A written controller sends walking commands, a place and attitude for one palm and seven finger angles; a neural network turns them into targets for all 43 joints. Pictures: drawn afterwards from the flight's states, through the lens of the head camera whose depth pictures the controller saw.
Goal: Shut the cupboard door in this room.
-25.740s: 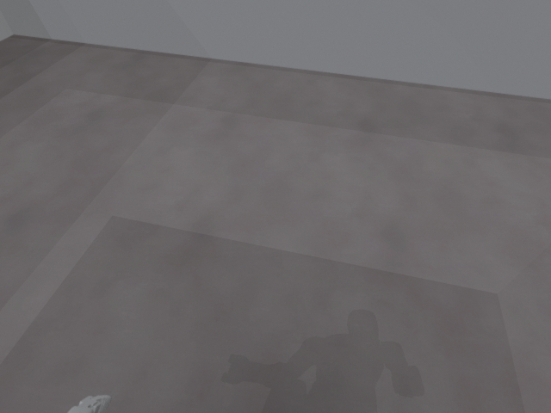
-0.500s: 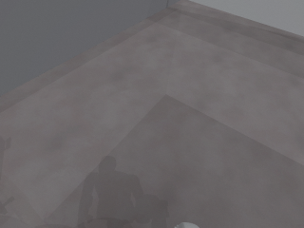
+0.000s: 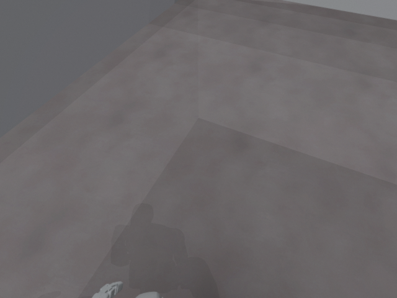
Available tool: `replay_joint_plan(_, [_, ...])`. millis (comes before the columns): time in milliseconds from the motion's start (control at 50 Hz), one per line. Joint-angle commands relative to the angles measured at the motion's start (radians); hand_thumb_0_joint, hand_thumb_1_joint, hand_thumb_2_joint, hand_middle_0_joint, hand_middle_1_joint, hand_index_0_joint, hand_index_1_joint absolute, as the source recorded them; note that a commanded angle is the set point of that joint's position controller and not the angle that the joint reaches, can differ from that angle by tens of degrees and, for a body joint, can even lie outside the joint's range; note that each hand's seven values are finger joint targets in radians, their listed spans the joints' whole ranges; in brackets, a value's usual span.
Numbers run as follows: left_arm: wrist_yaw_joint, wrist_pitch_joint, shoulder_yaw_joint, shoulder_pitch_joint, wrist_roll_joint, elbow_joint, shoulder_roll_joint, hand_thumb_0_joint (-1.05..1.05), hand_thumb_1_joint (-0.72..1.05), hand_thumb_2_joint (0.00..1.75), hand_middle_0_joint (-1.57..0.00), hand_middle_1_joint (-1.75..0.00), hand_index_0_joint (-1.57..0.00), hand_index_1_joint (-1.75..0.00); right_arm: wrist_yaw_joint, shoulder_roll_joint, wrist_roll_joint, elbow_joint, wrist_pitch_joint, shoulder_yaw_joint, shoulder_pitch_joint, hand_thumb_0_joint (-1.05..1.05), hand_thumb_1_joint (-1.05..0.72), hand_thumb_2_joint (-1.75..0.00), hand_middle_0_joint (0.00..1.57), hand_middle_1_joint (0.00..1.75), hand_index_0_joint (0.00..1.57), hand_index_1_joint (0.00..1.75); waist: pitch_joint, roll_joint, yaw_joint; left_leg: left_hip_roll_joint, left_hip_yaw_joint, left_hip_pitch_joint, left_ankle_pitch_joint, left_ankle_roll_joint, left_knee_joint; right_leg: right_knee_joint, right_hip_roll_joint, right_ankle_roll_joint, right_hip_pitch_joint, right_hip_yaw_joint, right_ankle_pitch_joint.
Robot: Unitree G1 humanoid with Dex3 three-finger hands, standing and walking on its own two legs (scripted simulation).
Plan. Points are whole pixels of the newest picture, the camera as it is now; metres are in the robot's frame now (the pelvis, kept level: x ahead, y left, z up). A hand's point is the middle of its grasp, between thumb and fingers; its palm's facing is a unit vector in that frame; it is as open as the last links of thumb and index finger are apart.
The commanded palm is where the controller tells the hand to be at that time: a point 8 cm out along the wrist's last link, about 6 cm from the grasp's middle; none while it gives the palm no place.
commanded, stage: walk around to get in front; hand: left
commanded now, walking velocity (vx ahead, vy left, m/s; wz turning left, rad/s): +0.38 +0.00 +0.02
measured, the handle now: out of the picture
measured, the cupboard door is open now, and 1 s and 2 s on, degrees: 86 86 86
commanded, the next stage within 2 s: walk to a spot facing it in 1.52 s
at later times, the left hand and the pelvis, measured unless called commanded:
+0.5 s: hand (105, 274) +0.20 +0.24 -0.18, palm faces +0.06 -0.99 -0.14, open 7.4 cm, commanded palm none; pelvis +0.22 +0.06 +0.00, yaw +0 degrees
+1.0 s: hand (151, 158) +0.53 +0.16 -0.15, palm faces +0.01 -0.97 -0.23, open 7.2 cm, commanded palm none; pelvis +0.43 -0.02 +0.00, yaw -2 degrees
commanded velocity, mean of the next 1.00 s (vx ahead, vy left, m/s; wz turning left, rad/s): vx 0.38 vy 0.00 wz -0.03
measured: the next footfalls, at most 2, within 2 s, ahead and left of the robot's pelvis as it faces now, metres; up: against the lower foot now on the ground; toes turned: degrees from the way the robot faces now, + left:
left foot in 0.34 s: +0.30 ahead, +0.16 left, +0.00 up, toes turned +11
right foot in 0.84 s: +0.49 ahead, -0.12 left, +0.00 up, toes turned -12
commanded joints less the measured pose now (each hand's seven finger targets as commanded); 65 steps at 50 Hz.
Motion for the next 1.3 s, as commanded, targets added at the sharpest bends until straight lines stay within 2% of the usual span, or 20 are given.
replay_joint_plan(0, [0.018, -0.006, 0.021, 0.165, 0.009, 0.028, 0.098, 0.0, 0.9, 0.9, -0.2, -0.3, -0.2, -0.3, 0.003, -0.045, -0.016, -0.093, -0.009, -0.012, 0.004, 0.0, -0.9, -0.9, 0.2, 0.3, 0.2, 0.3, -0.028, -0.121, 0.027, 0.061, -0.028, -0.169, 0.101, -0.02, -0.07, -0.34, -0.251, -0.089, 0.071, 0.204, 0.163])
replay_joint_plan(220, [0.016, -0.012, 0.021, 0.242, 0.006, 0.063, 0.176, 0.0, 0.9, 0.9, -0.2, -0.3, -0.2, -0.3, 0.041, -0.107, -0.011, -0.23, -0.029, -0.002, -0.317, 0.0, -0.9, -0.9, 0.2, 0.3, 0.2, 0.3, 0.04, -0.12, 0.069, 0.014, 0.034, -0.107, 0.186, 0.006, -0.561, -0.321, -0.257, -0.087, 0.225, 0.15, 0.304])
replay_joint_plan(280, [0.014, -0.007, 0.024, 0.221, 0.0, 0.063, 0.192, 0.0, 0.9, 0.9, -0.2, -0.3, -0.2, -0.3, 0.024, -0.173, -0.022, -0.165, -0.043, -0.019, -0.084, 0.0, -0.9, -0.9, 0.2, 0.3, 0.2, 0.3, -0.094, -0.027, -0.05, -0.056, 0.076, 0.271, 0.22, 0.035, -0.712, 0.025, -0.185, -0.035, 0.164, 0.054, 0.504])
replay_joint_plan(300, [0.006, -0.004, 0.022, 0.248, -0.007, 0.045, 0.152, 0.0, 0.9, 0.9, -0.2, -0.3, -0.2, -0.3, 0.011, -0.275, -0.034, -0.128, -0.052, -0.043, 0.069, 0.0, -0.9, -0.9, 0.2, 0.3, 0.2, 0.3, -0.219, 0.151, -0.1, 0.111, -0.141, 0.526, 0.237, 0.095, -0.762, 0.299, -0.09, 0.017, -0.015, 0.004, 0.298])
replay_joint_plan(320, [-0.007, -0.008, 0.008, 0.264, -0.015, 0.022, 0.106, 0.0, 0.9, 0.9, -0.2, -0.3, -0.2, -0.3, 0.003, -0.373, -0.029, -0.104, -0.048, -0.063, 0.159, 0.0, -0.9, -0.9, 0.2, 0.3, 0.2, 0.3, -0.275, 0.365, -0.105, 0.337, -0.478, 0.666, 0.3, 0.191, -0.88, 0.593, 0.03, 0.043, -0.252, 0.011, -0.286])
replay_joint_plan(340, [0.001, -0.001, 0.008, 0.216, -0.009, 0.002, 0.125, 0.0, 0.9, 0.9, -0.2, -0.3, -0.2, -0.3, -0.006, -0.361, -0.016, -0.11, -0.038, -0.06, 0.117, 0.0, -0.9, -0.9, 0.2, 0.3, 0.2, 0.3, -0.268, 0.28, -0.088, 0.38, -0.508, 0.606, 0.198, 0.216, -0.924, 0.732, -0.007, 0.03, -0.315, 0.124, -0.314])
replay_joint_plan(400, [-0.015, 0.014, 0.013, 0.149, 0.007, 0.02, 0.102, 0.0, 0.9, 0.9, -0.2, -0.3, -0.2, -0.3, -0.01, -0.209, -0.015, -0.154, -0.054, -0.021, -0.066, 0.0, -0.9, -0.9, 0.2, 0.3, 0.2, 0.3, -0.046, 0.121, -0.009, 0.272, -0.294, 0.286, 0.128, 0.16, -1.005, 0.726, -0.103, 0.04, -0.319, 0.154, -0.105])
replay_joint_plan(460, [-0.017, 0.048, 0.01, 0.224, 0.015, 0.041, 0.059, 0.0, 0.9, 0.9, -0.2, -0.3, -0.2, -0.3, -0.013, -0.173, -0.009, -0.148, -0.069, -0.014, -0.095, 0.0, -0.9, -0.9, 0.2, 0.3, 0.2, 0.3, -0.046, 0.104, 0.052, 0.202, -0.121, 0.188, 0.185, 0.133, -1.042, 0.645, -0.11, 0.061, -0.244, 0.131, -0.019])
replay_joint_plan(580, [-0.022, 0.068, 0.021, 0.114, 0.012, -0.019, 0.049, 0.0, 0.9, 0.9, -0.2, -0.3, -0.2, -0.3, -0.016, -0.156, -0.005, -0.111, -0.076, -0.022, -0.029, 0.0, -0.9, -0.9, 0.2, 0.3, 0.2, 0.3, 0.021, 0.085, 0.054, 0.196, -0.042, 0.235, 0.228, 0.159, -1.092, 0.462, -0.136, 0.092, -0.344, 0.119, 0.108])
replay_joint_plan(700, [-0.028, 0.053, 0.015, -0.043, 0.01, -0.073, 0.045, 0.0, 0.9, 0.9, -0.2, -0.3, -0.2, -0.3, -0.015, -0.162, -0.016, -0.066, -0.065, -0.027, 0.057, 0.0, -0.9, -0.9, 0.2, 0.3, 0.2, 0.3, 0.039, 0.096, 0.005, 0.207, -0.004, 0.303, 0.318, 0.154, -1.033, 0.145, -0.088, 0.071, -0.242, 0.052, 0.071])
replay_joint_plan(740, [-0.027, 0.043, 0.017, -0.022, 0.01, -0.071, 0.059, 0.0, 0.9, 0.9, -0.2, -0.3, -0.2, -0.3, -0.015, -0.172, -0.019, -0.059, -0.059, -0.03, 0.052, 0.0, -0.9, -0.9, 0.2, 0.3, 0.2, 0.3, 0.021, 0.1, 0.019, 0.211, 0.0, 0.312, 0.362, 0.137, -0.965, 0.065, -0.063, 0.05, -0.155, 0.032, 0.044])
replay_joint_plan(780, [-0.023, 0.026, 0.03, 0.18, 0.014, -0.003, 0.104, 0.0, 0.9, 0.9, -0.2, -0.3, -0.2, -0.3, -0.014, -0.173, -0.012, -0.053, -0.054, -0.026, 0.036, 0.0, -0.9, -0.9, 0.2, 0.3, 0.2, 0.3, -0.1, 0.018, 0.118, 0.142, 0.068, 0.278, 0.52, 0.083, -0.704, -0.073, -0.006, 0.028, 0.154, -0.005, 0.09])
replay_joint_plan(800, [-0.012, 0.011, 0.05, 0.351, 0.019, 0.05, 0.186, 0.0, 0.9, 0.9, -0.2, -0.3, -0.2, -0.3, -0.004, -0.15, -0.001, -0.059, -0.057, -0.024, 0.031, 0.0, -0.9, -0.9, 0.2, 0.3, 0.2, 0.3, -0.21, -0.11, 0.191, 0.077, 0.115, 0.109, 0.396, 0.044, -0.437, -0.111, -0.137, -0.013, 0.406, 0.145, 0.063])
replay_joint_plan(820, [0.001, 0.004, 0.078, 0.475, 0.011, 0.086, 0.309, 0.0, 0.9, 0.9, -0.2, -0.3, -0.2, -0.3, 0.003, -0.085, 0.006, -0.104, -0.059, -0.004, 0.034, 0.0, -0.9, -0.9, 0.2, 0.3, 0.2, 0.3, -0.281, -0.37, 0.202, -0.074, 0.118, -0.185, -0.158, -0.001, -0.135, -0.201, -0.396, -0.113, 0.606, 0.549, 0.165])
replay_joint_plan(840, [0.011, 0.009, 0.077, 0.43, -0.006, 0.08, 0.302, 0.0, 0.9, 0.9, -0.2, -0.3, -0.2, -0.3, -0.001, -0.126, 0.011, -0.121, -0.044, -0.01, -0.016, 0.0, -0.9, -0.9, 0.2, 0.3, 0.2, 0.3, -0.265, -0.3, 0.183, -0.043, -0.022, -0.224, -0.177, 0.017, 0.024, -0.278, -0.444, -0.135, 0.519, 0.618, 0.107])
replay_joint_plan(880, [0.014, 0.012, 0.056, 0.249, -0.004, 0.03, 0.216, 0.0, 0.9, 0.9, -0.2, -0.3, -0.2, -0.3, 0.0, -0.11, 0.0, -0.122, -0.043, -0.017, -0.106, 0.0, -0.9, -0.9, 0.2, 0.3, 0.2, 0.3, -0.076, -0.085, 0.133, 0.038, -0.079, -0.293, 0.008, 0.02, 0.089, -0.315, -0.395, -0.123, 0.296, 0.479, -0.066])
replay_joint_plan(980, [0.018, -0.011, 0.027, 0.188, 0.011, 0.024, 0.097, 0.0, 0.9, 0.9, -0.2, -0.3, -0.2, -0.3, 0.013, -0.057, -0.018, -0.099, -0.005, -0.016, -0.039, 0.0, -0.9, -0.9, 0.2, 0.3, 0.2, 0.3, -0.024, -0.113, 0.034, 0.055, -0.038, -0.169, 0.137, -0.014, -0.102, -0.378, -0.273, -0.074, 0.07, 0.188, 0.054])
replay_joint_plan(1200, [0.015, -0.015, 0.013, 0.287, 0.006, 0.085, 0.156, 0.0, 0.9, 0.9, -0.2, -0.3, -0.2, -0.3, 0.043, -0.093, -0.012, -0.231, -0.019, 0.003, -0.349, 0.0, -0.9, -0.9, 0.2, 0.3, 0.2, 0.3, 0.047, -0.115, 0.089, 0.007, 0.036, -0.143, 0.19, 0.011, -0.551, -0.357, -0.282, -0.075, 0.257, 0.093, 0.284])
replay_joint_plan(1240, [0.017, -0.009, 0.017, 0.286, 0.007, 0.091, 0.169, 0.0, 0.9, 0.9, -0.2, -0.3, -0.2, -0.3, 0.039, -0.113, -0.012, -0.231, -0.023, -0.002, -0.322, 0.0, -0.9, -0.9, 0.2, 0.3, 0.2, 0.3, 0.031, -0.084, 0.066, -0.011, 0.047, -0.054, 0.154, 0.027, -0.602, -0.291, -0.291, -0.071, 0.265, 0.081, 0.356])
replay_joint_plan(1280, [0.016, -0.007, 0.017, 0.252, 0.0, 0.084, 0.179, 0.0, 0.9, 0.9, -0.2, -0.3, -0.2, -0.3, 0.025, -0.163, -0.022, -0.166, -0.037, -0.015, -0.107, 0.0, -0.9, -0.9, 0.2, 0.3, 0.2, 0.3, -0.096, -0.018, -0.039, -0.064, 0.078, 0.272, 0.204, 0.052, -0.729, 0.021, -0.218, -0.024, 0.198, -0.016, 0.517])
